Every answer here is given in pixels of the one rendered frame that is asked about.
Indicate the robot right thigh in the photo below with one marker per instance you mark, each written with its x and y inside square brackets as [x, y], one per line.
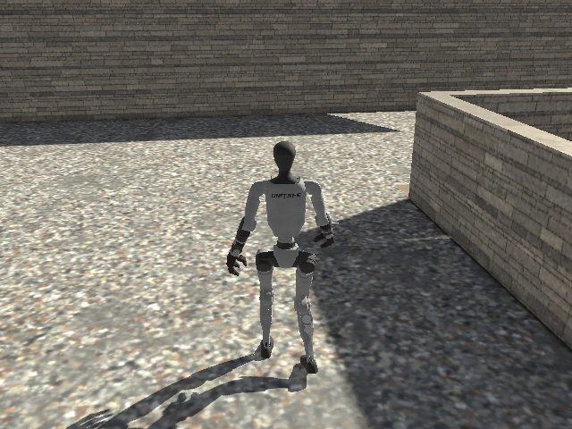
[304, 277]

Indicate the left robot hand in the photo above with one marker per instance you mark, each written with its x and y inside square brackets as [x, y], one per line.
[231, 262]

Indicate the robot right upper arm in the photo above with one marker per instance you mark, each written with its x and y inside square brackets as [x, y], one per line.
[313, 188]

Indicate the left robot forearm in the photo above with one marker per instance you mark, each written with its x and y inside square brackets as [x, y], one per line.
[240, 240]

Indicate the robot left upper arm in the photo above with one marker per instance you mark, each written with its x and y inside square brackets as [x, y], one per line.
[257, 189]

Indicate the robot torso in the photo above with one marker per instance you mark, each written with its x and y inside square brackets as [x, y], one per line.
[285, 207]

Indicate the right robot hand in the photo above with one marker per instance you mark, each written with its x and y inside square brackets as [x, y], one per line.
[329, 242]

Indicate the right robot forearm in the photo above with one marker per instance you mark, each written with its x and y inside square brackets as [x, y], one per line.
[327, 229]

